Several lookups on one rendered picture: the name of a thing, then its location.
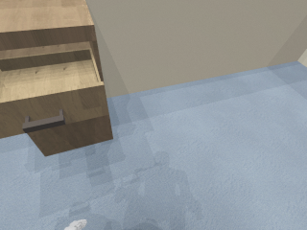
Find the robot left hand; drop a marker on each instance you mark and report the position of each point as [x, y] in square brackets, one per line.
[77, 225]

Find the handle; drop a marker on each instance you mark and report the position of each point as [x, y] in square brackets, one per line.
[43, 123]

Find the drawer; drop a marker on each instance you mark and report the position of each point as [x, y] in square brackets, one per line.
[40, 85]

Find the cabinet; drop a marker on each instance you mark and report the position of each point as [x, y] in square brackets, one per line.
[34, 27]

